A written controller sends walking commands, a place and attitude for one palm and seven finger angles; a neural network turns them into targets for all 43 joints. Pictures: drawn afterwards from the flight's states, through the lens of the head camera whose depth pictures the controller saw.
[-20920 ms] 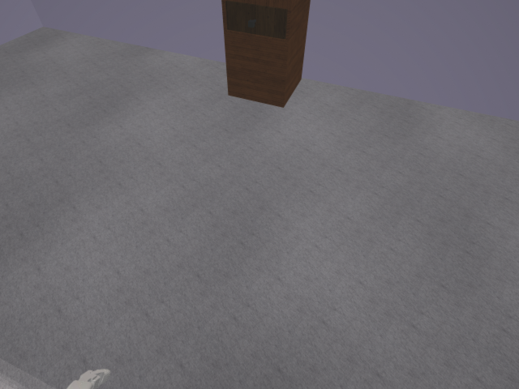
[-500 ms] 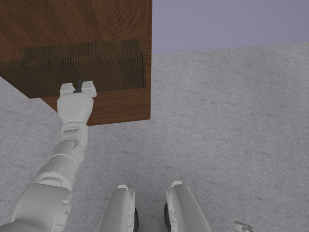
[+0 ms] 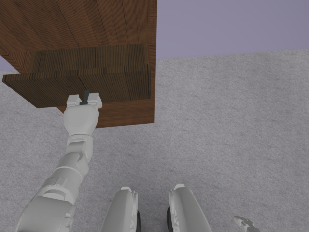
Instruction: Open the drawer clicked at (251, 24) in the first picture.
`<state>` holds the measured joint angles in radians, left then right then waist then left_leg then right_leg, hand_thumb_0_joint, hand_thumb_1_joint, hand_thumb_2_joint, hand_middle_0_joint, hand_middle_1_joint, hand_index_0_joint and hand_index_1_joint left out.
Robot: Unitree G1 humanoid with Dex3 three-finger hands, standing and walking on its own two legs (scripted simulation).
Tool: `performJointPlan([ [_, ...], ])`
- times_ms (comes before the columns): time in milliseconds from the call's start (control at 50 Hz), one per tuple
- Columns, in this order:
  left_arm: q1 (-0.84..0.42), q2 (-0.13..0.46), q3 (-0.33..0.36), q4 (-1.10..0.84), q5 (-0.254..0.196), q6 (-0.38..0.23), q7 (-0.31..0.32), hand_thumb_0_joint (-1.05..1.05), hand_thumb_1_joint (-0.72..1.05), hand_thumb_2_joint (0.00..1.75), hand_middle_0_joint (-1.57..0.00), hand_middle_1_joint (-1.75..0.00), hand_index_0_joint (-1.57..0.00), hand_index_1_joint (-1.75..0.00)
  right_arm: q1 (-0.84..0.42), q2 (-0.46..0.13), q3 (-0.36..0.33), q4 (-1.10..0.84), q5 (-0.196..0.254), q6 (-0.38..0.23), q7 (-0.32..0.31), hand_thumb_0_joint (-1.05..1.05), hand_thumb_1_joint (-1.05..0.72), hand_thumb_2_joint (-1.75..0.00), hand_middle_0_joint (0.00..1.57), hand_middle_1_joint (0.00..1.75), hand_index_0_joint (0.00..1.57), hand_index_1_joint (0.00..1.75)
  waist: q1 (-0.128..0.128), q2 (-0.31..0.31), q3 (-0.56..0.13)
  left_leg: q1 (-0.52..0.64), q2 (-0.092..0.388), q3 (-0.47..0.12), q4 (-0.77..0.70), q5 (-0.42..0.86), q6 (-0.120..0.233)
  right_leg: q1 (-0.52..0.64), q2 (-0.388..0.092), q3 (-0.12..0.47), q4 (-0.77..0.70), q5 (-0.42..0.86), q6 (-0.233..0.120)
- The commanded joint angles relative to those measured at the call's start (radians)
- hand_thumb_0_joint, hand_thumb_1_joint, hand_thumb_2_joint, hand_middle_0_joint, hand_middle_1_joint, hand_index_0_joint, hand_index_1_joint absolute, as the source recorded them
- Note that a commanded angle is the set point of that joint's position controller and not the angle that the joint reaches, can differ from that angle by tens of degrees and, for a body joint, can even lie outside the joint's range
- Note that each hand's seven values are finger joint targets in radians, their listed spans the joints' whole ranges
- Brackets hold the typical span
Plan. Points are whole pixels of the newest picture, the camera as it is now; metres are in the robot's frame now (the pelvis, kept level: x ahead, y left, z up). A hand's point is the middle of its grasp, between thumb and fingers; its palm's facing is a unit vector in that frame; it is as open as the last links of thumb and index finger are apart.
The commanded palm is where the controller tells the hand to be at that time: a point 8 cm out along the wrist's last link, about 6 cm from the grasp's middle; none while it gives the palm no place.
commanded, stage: pull the drawer open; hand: left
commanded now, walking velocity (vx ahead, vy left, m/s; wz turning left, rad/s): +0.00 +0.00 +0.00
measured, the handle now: (86, 103) +0.47 +0.20 -0.06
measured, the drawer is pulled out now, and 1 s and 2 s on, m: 0.09 0.15 0.23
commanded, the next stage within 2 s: none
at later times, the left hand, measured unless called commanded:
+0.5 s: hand (88, 133) +0.38 +0.19 -0.09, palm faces -0.03 -0.04 -1.00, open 6.1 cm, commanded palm +0.34 +0.19 -0.04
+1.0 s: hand (88, 145) +0.35 +0.19 -0.09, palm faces -0.05 -0.04 -1.00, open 6.1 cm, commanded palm +0.31 +0.18 -0.04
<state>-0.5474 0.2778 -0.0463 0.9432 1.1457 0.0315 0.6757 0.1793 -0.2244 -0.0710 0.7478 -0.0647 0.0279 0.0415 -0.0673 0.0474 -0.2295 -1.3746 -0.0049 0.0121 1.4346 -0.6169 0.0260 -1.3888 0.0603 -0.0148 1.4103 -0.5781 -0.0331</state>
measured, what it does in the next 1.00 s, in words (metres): stands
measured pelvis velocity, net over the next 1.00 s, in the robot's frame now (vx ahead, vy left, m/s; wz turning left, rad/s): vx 0.01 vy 0.00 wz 0.01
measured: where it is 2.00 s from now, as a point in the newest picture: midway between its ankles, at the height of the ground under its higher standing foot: outside the picture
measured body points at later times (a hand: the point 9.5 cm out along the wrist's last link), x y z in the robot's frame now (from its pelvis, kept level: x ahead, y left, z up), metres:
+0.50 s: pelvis +0.00 +0.00 +0.00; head +0.16 -0.01 +0.43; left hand +0.38 +0.19 -0.03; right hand +0.11 -0.25 -0.14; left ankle +0.02 +0.11 -0.58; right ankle +0.03 -0.10 -0.58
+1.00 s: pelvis +0.01 +0.00 +0.01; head +0.15 -0.01 +0.44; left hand +0.35 +0.19 -0.03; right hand +0.14 -0.25 -0.14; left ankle +0.02 +0.11 -0.58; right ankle +0.03 -0.10 -0.58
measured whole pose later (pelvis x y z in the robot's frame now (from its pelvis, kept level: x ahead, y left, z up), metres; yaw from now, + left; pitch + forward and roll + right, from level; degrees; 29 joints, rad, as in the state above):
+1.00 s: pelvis +0.01 +0.00 +0.01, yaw +0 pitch +30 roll +0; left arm -0.28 0.21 -0.12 0.72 1.16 0.09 0.70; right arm 0.12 -0.21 -0.07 0.72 -0.07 0.04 0.03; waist -0.03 0.04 -0.23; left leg -1.30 -0.01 0.01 1.40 -0.62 0.02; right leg -1.32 0.06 -0.01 1.38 -0.58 -0.04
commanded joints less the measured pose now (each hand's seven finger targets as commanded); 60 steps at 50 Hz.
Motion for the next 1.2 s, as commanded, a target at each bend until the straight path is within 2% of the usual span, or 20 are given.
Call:
performJointPlan([
  [0,-0.124,0.105,0.021,-0.131,0.004,-0.004,0.047,0.0,0.9,0.9,-0.4,-1.35,-0.4,-1.35,0.113,-0.138,-0.044,-0.064,-0.001,-0.022,-0.01,0.0,-0.9,-0.9,0.2,0.3,0.2,0.3,0.011,-0.022,-0.5,0.327,-0.016,-0.026,-0.15,0.389,0.008,0.366,-0.008,0.013,-0.169,0.436,-0.009],
  [40,-0.106,0.105,0.023,-0.146,0.001,-0.006,0.047,0.0,0.9,0.9,-0.4,-1.35,-0.4,-1.35,0.109,-0.136,-0.044,-0.064,-0.001,-0.024,-0.011,0.0,-0.9,-0.9,0.2,0.3,0.2,0.3,0.012,-0.036,-0.497,0.32,-0.018,-0.021,-0.146,0.39,0.01,0.382,-0.009,0.021,-0.173,0.453,-0.006],
  [60,-0.084,0.136,0.05,-0.155,0.0,-0.005,0.047,0.0,0.9,0.9,-0.4,-1.35,-0.4,-1.35,0.106,-0.14,-0.043,-0.068,-0.002,-0.024,-0.011,0.0,-0.9,-0.9,0.2,0.3,0.2,0.3,0.026,-0.037,-0.512,0.321,-0.02,-0.026,-0.146,0.403,0.008,0.393,-0.007,0.022,-0.165,0.463,-0.01],
  [100,-0.085,0.094,0.015,-0.163,0.005,-0.002,0.049,0.0,0.9,0.9,-0.4,-1.35,-0.4,-1.35,0.098,-0.135,-0.043,-0.07,-0.001,-0.021,-0.013,0.0,-0.9,-0.9,0.2,0.3,0.2,0.3,0.015,-0.025,-0.5,0.334,-0.017,-0.026,-0.15,0.395,0.008,0.371,-0.009,0.02,-0.172,0.449,-0.009],
  [140,-0.06,0.094,0.019,-0.166,0.002,-0.002,0.05,0.0,0.9,0.9,-0.4,-1.35,-0.4,-1.35,0.092,-0.133,-0.044,-0.072,0.0,-0.023,-0.012,0.0,-0.9,-0.9,0.2,0.3,0.2,0.3,0.02,-0.042,-0.488,0.32,-0.02,-0.019,-0.149,0.387,0.01,0.388,-0.009,0.024,-0.178,0.452,-0.008],
  [160,-0.049,0.119,0.039,-0.166,0.003,0.0,0.051,0.0,0.9,0.9,-0.4,-1.35,-0.4,-1.35,0.093,-0.136,-0.041,-0.073,-0.001,-0.023,-0.013,0.0,-0.9,-0.9,0.2,0.3,0.2,0.3,0.025,-0.044,-0.487,0.319,-0.02,-0.025,-0.149,0.392,0.008,0.386,-0.006,0.022,-0.172,0.451,-0.011],
  [240,-0.017,0.108,0.033,-0.181,0.004,0.002,0.053,0.0,0.9,0.9,-0.4,-1.35,-0.4,-1.35,0.085,-0.132,-0.041,-0.077,0.0,-0.023,-0.017,0.0,-0.9,-0.9,0.2,0.3,0.2,0.3,0.027,-0.065,-0.482,0.311,-0.021,-0.021,-0.149,0.387,0.01,0.399,-0.01,0.028,-0.176,0.458,-0.007],
  [300,-0.009,0.096,0.023,-0.208,0.01,0.003,0.057,0.0,0.9,0.9,-0.4,-1.35,-0.4,-1.35,0.079,-0.132,-0.042,-0.081,-0.001,-0.024,-0.016,0.0,-0.9,-0.9,0.2,0.3,0.2,0.3,0.032,-0.037,-0.487,0.333,-0.021,-0.025,-0.152,0.401,0.007,0.385,-0.009,0.022,-0.172,0.458,-0.011],
  [480,0.063,0.082,0.018,-0.262,0.011,0.023,0.067,0.0,0.9,0.9,-0.4,-1.35,-0.4,-1.35,0.061,-0.13,-0.043,-0.09,-0.001,-0.021,-0.016,0.0,-0.9,-0.9,0.2,0.3,0.2,0.3,0.043,-0.041,-0.49,0.365,-0.018,-0.026,-0.162,0.42,0.004,0.387,-0.009,0.02,-0.178,0.467,-0.013],
  [500,0.075,0.062,0.0,-0.267,0.009,0.027,0.065,0.0,0.9,0.9,-0.4,-1.35,-0.4,-1.35,0.055,-0.128,-0.043,-0.093,-0.002,-0.022,-0.016,0.0,-0.9,-0.9,0.2,0.3,0.2,0.3,0.041,-0.033,-0.493,0.366,-0.019,-0.023,-0.161,0.418,0.004,0.392,-0.009,0.021,-0.179,0.473,-0.012],
  [520,0.079,0.071,0.008,-0.257,0.007,0.029,0.066,0.0,0.9,0.9,-0.4,-1.35,-0.4,-1.35,0.056,-0.128,-0.041,-0.093,0.001,-0.021,-0.017,0.0,-0.9,-0.9,0.2,0.3,0.2,0.3,0.041,-0.062,-0.477,0.349,-0.021,-0.026,-0.165,0.402,0.005,0.399,-0.009,0.023,-0.183,0.459,-0.012],
  [560,0.084,0.076,0.012,-0.272,0.01,0.029,0.067,0.0,0.9,0.9,-0.4,-1.35,-0.4,-1.35,0.048,-0.13,-0.041,-0.092,-0.001,-0.024,-0.018,0.0,-0.9,-0.9,0.2,0.3,0.2,0.3,0.046,-0.04,-0.479,0.364,-0.02,-0.031,-0.167,0.409,0.002,0.38,-0.008,0.019,-0.179,0.448,-0.016],
  [640,0.118,0.032,-0.025,-0.293,0.011,0.037,0.073,0.0,0.9,0.9,-0.4,-1.35,-0.4,-1.35,0.039,-0.126,-0.042,-0.097,-0.001,-0.024,-0.015,0.0,-0.9,-0.9,0.2,0.3,0.2,0.3,0.042,-0.045,-0.478,0.384,-0.018,-0.029,-0.171,0.414,0.003,0.38,-0.01,0.014,-0.187,0.449,-0.014],
  [680,0.117,0.061,-0.001,-0.3,0.014,0.037,0.073,0.0,0.9,0.9,-0.4,-1.35,-0.4,-1.35,0.036,-0.126,-0.041,-0.095,-0.002,-0.023,-0.018,0.0,-0.9,-0.9,0.2,0.3,0.2,0.3,0.047,-0.049,-0.472,0.37,-0.019,-0.028,-0.166,0.421,0.003,0.387,-0.01,0.021,-0.183,0.469,-0.015],
  [740,0.132,0.021,-0.038,-0.313,0.016,0.041,0.075,0.0,0.9,0.9,-0.4,-1.35,-0.4,-1.35,0.026,-0.123,-0.042,-0.099,-0.001,-0.026,-0.017,0.0,-0.9,-0.9,0.2,0.3,0.2,0.3,0.04,-0.049,-0.455,0.378,-0.019,-0.032,-0.174,0.403,0.003,0.373,-0.011,0.018,-0.191,0.444,-0.014],
  [780,0.144,0.033,-0.027,-0.331,0.022,0.045,0.08,0.0,0.9,0.9,-0.4,-1.35,-0.4,-1.35,0.023,-0.127,-0.041,-0.105,-0.001,-0.024,-0.016,0.0,-0.9,-0.9,0.2,0.3,0.2,0.3,0.055,-0.021,-0.469,0.402,-0.017,-0.037,-0.179,0.421,-0.001,0.36,-0.009,0.012,-0.184,0.431,-0.019],
  [820,0.156,-0.003,-0.057,-0.342,0.02,0.05,0.082,0.0,0.9,0.9,-0.4,-1.35,-0.4,-1.35,0.02,-0.124,-0.043,-0.107,-0.002,-0.022,-0.014,0.0,-0.9,-0.9,0.2,0.3,0.2,0.3,0.044,-0.044,-0.477,0.417,-0.015,-0.038,-0.178,0.429,0.001,0.363,-0.01,0.005,-0.188,0.439,-0.016],
  [860,0.179,0.021,-0.036,-0.36,0.019,0.052,0.081,0.0,0.9,0.9,-0.4,-1.35,-0.4,-1.35,0.016,-0.126,-0.042,-0.109,-0.003,-0.023,-0.015,0.0,-0.9,-0.9,0.2,0.3,0.2,0.3,0.055,-0.042,-0.48,0.417,-0.017,-0.042,-0.179,0.442,-0.001,0.371,-0.008,0.008,-0.184,0.453,-0.02],
  [980,0.225,0.005,-0.057,-0.374,0.019,0.056,0.076,0.0,0.9,0.9,-0.4,-1.35,-0.4,-1.35,-0.007,-0.119,-0.036,-0.119,-0.002,-0.023,-0.02,0.0,-0.9,-0.9,0.2,0.3,0.2,0.3,0.055,-0.046,-0.44,0.389,-0.021,-0.032,-0.181,0.399,0.002,0.38,-0.011,0.019,-0.198,0.436,-0.018],
  [1180,0.321,0.003,-0.059,-0.437,0.029,0.052,0.078,0.0,0.9,0.9,-0.4,-1.35,-0.4,-1.35,-0.034,-0.113,-0.032,-0.139,-0.004,-0.024,-0.023,0.0,-0.9,-0.9,0.2,0.3,0.2,0.3,0.069,-0.058,-0.441,0.374,-0.027,-0.027,-0.173,0.383,0.003,0.401,-0.016,0.028,-0.195,0.442,-0.019],
])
